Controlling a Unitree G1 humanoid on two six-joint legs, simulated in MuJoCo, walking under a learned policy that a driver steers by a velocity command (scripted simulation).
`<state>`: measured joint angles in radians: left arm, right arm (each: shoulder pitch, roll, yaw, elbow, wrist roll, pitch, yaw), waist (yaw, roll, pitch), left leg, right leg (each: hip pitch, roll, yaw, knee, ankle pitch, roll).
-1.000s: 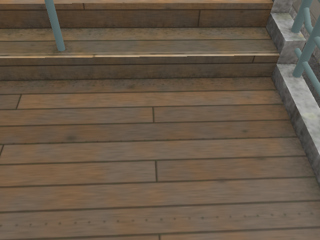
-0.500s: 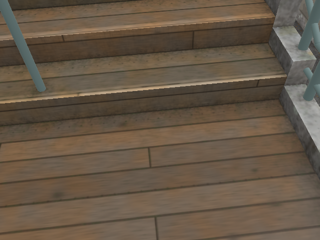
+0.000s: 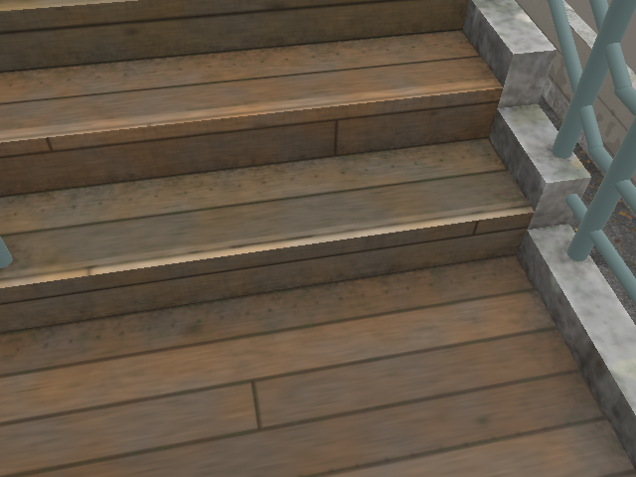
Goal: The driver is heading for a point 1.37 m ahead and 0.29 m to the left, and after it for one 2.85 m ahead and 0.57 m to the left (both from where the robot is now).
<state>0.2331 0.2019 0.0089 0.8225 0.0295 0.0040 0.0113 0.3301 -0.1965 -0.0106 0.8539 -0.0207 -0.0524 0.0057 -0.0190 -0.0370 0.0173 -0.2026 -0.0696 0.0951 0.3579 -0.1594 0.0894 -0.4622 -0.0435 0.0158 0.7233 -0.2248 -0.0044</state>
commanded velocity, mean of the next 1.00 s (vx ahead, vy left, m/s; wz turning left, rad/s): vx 0.25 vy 0.00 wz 0.00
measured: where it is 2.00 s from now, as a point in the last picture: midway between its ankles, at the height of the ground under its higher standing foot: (296, 378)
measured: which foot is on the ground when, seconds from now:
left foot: down 0.00-1.00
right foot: up 0.00-0.06, down 0.08-0.58, up 0.60-0.96, down 0.98-1.00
